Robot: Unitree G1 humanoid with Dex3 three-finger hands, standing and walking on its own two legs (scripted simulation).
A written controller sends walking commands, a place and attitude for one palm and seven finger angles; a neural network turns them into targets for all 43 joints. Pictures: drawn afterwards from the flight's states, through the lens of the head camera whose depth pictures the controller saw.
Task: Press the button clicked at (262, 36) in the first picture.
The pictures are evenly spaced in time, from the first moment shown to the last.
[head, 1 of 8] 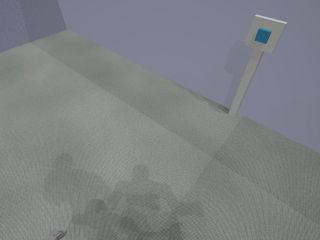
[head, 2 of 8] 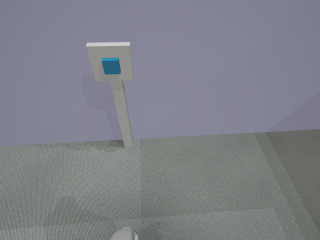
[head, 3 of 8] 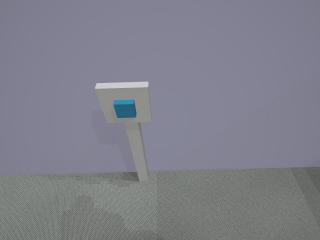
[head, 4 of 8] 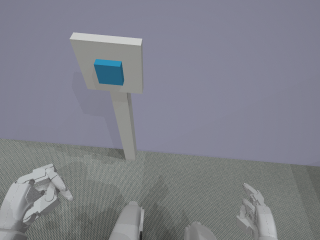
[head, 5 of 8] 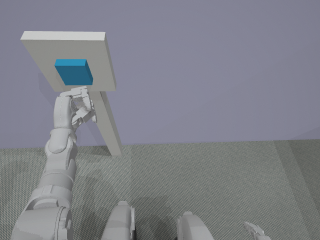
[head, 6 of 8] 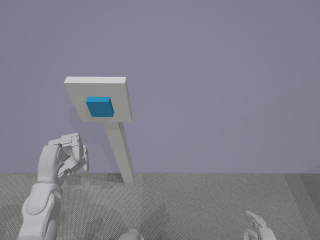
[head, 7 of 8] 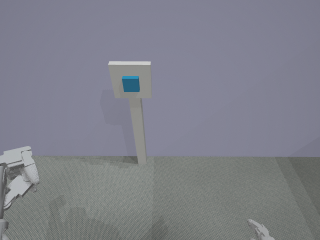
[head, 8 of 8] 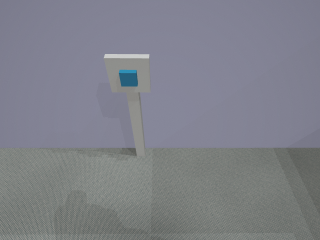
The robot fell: no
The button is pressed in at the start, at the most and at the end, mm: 0 11 0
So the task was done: yes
